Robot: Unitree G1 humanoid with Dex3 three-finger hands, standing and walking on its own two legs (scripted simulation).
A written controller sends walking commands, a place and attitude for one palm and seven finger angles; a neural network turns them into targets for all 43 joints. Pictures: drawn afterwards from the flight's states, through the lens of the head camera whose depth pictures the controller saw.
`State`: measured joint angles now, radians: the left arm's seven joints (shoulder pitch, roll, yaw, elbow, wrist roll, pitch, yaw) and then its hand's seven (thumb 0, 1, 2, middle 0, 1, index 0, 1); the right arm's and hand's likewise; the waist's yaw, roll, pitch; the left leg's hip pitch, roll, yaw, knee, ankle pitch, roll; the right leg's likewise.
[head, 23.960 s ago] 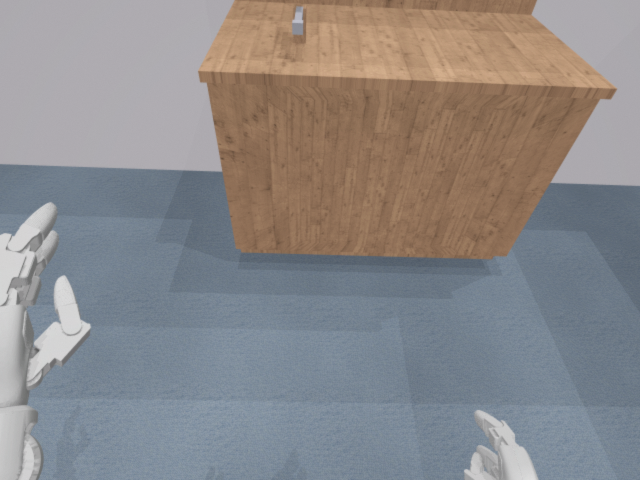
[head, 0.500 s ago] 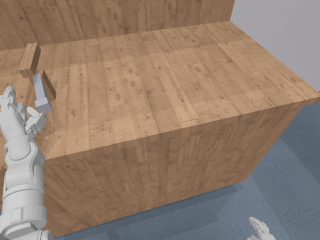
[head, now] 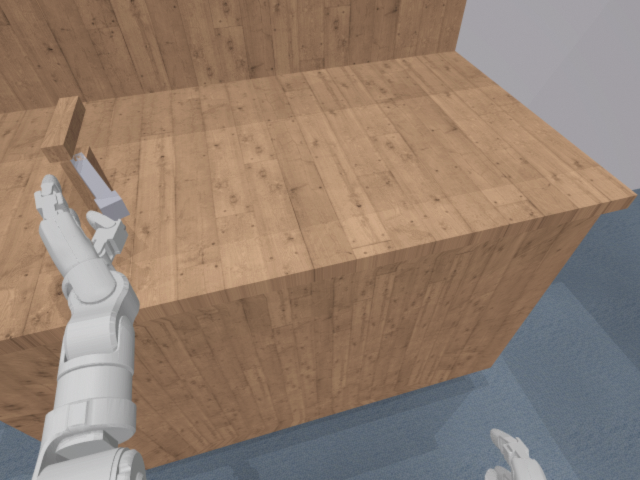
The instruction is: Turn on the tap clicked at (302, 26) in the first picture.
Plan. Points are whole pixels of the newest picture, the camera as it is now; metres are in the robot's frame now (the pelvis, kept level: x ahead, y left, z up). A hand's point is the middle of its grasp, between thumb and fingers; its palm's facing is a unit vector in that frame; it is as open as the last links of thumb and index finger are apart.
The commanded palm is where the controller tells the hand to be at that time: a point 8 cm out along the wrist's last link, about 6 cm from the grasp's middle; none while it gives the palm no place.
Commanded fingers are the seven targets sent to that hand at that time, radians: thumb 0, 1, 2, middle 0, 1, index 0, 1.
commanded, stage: push the lever round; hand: left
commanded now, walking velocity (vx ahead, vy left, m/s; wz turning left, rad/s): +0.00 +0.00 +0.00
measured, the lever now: (112, 207) +0.41 +0.31 +0.13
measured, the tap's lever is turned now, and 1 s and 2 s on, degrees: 25 53 76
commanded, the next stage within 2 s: lift the hand up off the lever in 1.64 s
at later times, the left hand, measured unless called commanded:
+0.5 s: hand (151, 211) +0.40 +0.26 +0.13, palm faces +0.78 -0.63 -0.07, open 7.7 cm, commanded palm +0.35 +0.28 +0.13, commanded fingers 0.00 0.90 0.90 -0.15 -0.15 -0.15 -0.15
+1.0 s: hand (168, 195) +0.44 +0.25 +0.13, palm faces +0.83 -0.55 -0.09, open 7.7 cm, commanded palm +0.39 +0.27 +0.13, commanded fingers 0.00 0.90 0.90 -0.15 -0.15 -0.15 -0.15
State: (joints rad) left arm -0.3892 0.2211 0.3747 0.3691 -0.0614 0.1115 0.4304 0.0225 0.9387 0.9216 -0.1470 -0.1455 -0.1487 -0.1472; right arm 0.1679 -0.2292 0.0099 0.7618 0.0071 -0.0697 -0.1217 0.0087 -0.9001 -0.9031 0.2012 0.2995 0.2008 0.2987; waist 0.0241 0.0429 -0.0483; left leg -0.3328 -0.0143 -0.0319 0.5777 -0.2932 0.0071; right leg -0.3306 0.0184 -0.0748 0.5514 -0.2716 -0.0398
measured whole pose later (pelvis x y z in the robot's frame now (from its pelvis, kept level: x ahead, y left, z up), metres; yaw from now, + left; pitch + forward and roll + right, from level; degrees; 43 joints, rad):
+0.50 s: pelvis -0.01 -0.01 +0.00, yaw +0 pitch +5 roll +0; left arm -0.57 0.19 0.39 0.57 0.01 0.07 0.63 0.02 0.92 0.92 -0.15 -0.15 -0.15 -0.15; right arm 0.20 -0.23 -0.02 0.79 -0.02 -0.04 -0.10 0.01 -0.90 -0.90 0.20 0.30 0.20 0.30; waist -0.02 0.04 -0.07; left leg -0.40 -0.01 -0.03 0.60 -0.29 0.00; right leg -0.40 0.03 -0.08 0.58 -0.26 -0.05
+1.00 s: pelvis -0.01 +0.00 -0.01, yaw -1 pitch +8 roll +0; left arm -0.76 0.17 0.45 0.79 0.08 0.05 0.80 0.01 0.91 0.92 -0.15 -0.15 -0.15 -0.15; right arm 0.23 -0.22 -0.03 0.81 -0.06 -0.03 -0.04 0.01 -0.90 -0.90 0.20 0.30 0.20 0.30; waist -0.04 0.04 -0.10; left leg -0.47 -0.01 -0.02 0.64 -0.30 0.01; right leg -0.47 0.02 -0.07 0.61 -0.28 -0.04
